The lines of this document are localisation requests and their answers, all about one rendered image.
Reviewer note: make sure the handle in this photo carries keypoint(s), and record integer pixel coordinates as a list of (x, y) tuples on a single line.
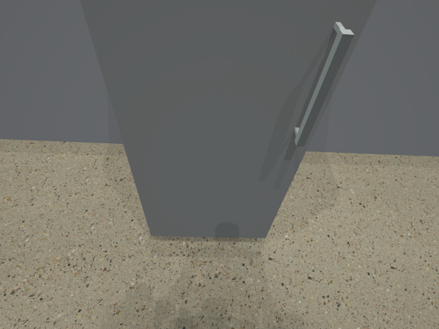
[(332, 65)]

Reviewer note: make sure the fridge door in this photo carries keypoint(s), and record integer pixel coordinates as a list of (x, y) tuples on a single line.
[(207, 94)]

